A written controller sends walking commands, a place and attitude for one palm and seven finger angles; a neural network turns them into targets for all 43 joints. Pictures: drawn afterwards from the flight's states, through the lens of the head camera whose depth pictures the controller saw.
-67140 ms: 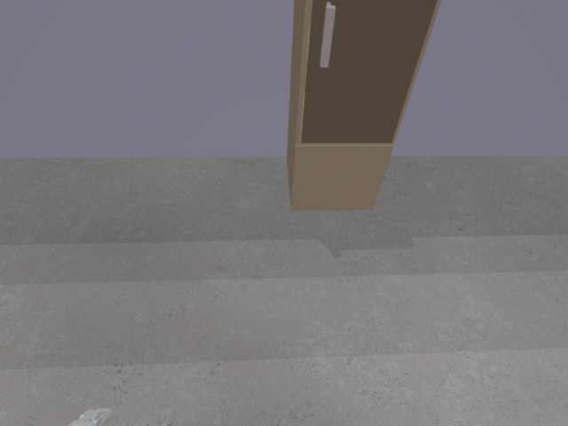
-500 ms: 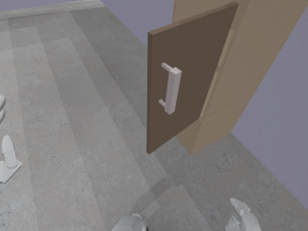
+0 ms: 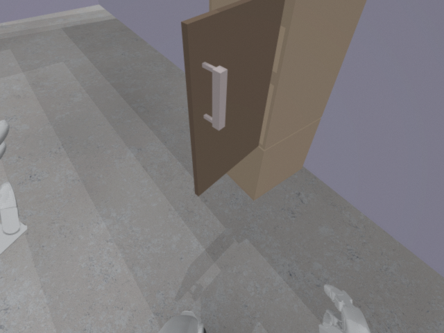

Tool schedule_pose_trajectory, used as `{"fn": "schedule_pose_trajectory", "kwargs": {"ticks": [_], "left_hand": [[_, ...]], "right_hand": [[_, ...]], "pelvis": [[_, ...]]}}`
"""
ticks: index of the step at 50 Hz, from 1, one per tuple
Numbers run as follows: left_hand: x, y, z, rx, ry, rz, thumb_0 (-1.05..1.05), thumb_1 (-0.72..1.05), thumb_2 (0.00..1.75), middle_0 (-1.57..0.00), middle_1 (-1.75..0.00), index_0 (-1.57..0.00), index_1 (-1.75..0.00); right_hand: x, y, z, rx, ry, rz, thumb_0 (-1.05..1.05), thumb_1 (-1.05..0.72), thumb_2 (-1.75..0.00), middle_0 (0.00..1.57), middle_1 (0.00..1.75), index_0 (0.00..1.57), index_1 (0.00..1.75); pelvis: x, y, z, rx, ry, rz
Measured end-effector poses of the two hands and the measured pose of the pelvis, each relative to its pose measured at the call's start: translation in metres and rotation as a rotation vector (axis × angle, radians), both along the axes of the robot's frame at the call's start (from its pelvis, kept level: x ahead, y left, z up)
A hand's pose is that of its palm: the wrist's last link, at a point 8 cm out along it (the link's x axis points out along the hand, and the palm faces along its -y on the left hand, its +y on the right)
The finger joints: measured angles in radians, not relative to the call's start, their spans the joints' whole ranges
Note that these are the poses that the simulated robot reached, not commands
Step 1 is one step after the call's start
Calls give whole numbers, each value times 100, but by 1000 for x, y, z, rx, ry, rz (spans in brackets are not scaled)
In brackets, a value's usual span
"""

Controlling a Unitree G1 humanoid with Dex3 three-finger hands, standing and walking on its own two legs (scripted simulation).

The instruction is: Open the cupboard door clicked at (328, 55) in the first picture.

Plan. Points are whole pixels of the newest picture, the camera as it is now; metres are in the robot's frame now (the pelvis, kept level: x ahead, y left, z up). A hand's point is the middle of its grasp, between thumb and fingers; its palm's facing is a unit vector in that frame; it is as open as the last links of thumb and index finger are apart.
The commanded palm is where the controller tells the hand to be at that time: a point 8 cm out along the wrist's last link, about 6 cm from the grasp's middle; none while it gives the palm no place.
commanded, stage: stop stepping back and stand still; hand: left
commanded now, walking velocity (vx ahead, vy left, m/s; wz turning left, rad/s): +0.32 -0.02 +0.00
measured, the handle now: (212, 97) +0.63 +0.08 +0.08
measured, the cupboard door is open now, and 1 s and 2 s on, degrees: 100 100 100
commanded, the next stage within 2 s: let the arm hang, fingers relaxed in 0.76 s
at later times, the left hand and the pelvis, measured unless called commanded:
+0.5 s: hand (33, 243) +0.17 +0.23 +0.20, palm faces +0.46 -0.69 -0.56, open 7.4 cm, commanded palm +0.13 +0.26 +0.19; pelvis -0.01 -0.04 +0.02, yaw +0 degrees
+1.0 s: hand (68, 296) +0.16 +0.26 +0.02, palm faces +0.19 -0.85 -0.50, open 7.4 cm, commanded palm none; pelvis -0.04 -0.01 +0.01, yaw +2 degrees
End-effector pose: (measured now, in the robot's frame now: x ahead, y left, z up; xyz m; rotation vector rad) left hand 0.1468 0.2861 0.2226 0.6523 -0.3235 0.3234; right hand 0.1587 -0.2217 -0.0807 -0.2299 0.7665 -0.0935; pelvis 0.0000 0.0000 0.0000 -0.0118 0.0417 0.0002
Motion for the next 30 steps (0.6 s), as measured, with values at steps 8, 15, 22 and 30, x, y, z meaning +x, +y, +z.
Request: {"fn": "schedule_pose_trajectory", "kwargs": {"ticks": [8,15,22,30], "left_hand": [[20,27,-37,-169,-41,150,1,89,90,-21,-30,-21,-30],[18,-32,-37,-100,58,-10,1,89,90,-21,-30,-20,-30],[-19,-45,-1,5,46,29,1,88,90,-22,-30,-21,-31],[-11,-13,-31,-128,84,240,1,89,90,-21,-30,-21,-30]], "right_hand": [[-48,-33,-19,-33,23,-140,1,-90,-90,21,30,21,30],[-72,-40,-14,29,0,-137,1,-90,-90,20,30,20,30],[-71,-58,-11,29,87,-116,1,-90,-90,21,30,21,30],[-29,-65,-5,3,16,-58,1,-91,-90,20,30,20,30]], "pelvis": [[2,1,-10,59,-67,-29],[-24,-26,-5,63,-87,-17],[-16,-41,13,58,-47,-18],[-11,-41,15,38,-46,21]]}}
